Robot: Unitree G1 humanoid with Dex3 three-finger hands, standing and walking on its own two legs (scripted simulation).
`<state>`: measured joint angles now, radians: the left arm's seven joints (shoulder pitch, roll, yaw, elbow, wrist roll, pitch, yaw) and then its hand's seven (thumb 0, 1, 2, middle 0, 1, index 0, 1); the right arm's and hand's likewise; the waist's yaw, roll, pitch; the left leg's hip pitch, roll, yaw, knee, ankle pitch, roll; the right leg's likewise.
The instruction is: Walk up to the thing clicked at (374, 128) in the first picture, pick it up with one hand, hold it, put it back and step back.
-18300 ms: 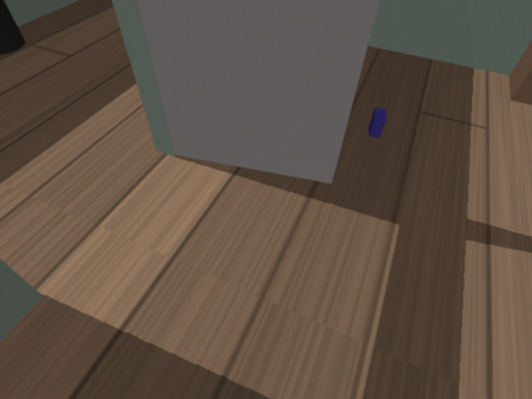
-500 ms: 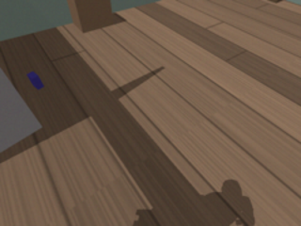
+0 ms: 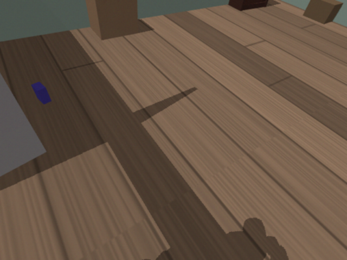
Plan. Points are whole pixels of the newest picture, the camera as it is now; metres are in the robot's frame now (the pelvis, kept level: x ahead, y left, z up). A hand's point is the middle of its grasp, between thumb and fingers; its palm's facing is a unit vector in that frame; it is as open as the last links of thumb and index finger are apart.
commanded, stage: walk up
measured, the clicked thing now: (41, 93) +1.37 +1.02 -0.69
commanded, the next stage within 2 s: none
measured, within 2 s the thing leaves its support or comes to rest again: neither
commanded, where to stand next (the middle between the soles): +0.89 -0.07 m, yaw -2 degrees
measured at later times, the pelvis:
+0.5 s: pelvis +0.24 -0.05 +0.00, yaw -3 degrees
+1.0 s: pelvis +0.46 -0.03 +0.01, yaw -3 degrees
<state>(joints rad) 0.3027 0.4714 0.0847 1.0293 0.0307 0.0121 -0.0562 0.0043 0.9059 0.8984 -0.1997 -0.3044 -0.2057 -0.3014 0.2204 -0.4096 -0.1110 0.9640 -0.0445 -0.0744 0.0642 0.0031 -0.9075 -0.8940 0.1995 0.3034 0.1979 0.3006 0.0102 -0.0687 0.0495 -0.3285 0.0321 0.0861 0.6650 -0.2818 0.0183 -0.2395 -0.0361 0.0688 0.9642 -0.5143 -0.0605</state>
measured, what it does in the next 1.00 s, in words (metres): walks ahead: right foot, then left foot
